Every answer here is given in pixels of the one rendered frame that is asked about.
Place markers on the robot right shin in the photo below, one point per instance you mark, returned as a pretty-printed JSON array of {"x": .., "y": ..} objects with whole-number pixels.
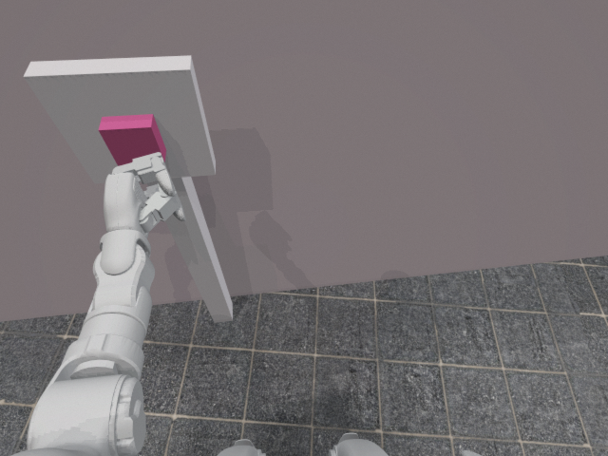
[{"x": 348, "y": 436}]

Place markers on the robot left shin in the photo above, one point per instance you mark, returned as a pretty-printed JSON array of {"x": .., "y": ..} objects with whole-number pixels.
[{"x": 243, "y": 442}]

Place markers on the panel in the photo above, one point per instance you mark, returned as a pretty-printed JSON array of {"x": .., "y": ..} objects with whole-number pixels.
[{"x": 76, "y": 94}]

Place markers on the robot left forearm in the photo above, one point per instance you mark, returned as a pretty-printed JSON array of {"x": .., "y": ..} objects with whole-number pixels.
[{"x": 111, "y": 339}]

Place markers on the button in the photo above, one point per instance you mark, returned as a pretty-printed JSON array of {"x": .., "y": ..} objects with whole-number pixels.
[{"x": 130, "y": 137}]

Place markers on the robot shin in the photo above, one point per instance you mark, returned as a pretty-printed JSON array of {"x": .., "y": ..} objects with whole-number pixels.
[
  {"x": 243, "y": 442},
  {"x": 348, "y": 436}
]

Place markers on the robot left upper arm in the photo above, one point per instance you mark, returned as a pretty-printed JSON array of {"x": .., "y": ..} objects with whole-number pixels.
[{"x": 96, "y": 416}]

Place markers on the left robot hand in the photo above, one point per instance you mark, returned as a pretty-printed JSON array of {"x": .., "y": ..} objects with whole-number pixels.
[{"x": 127, "y": 206}]

